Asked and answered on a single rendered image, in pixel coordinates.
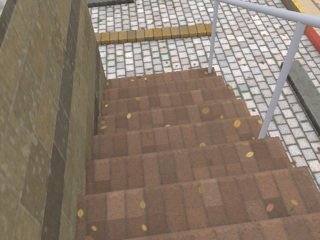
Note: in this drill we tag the stairs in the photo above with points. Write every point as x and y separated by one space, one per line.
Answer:
177 157

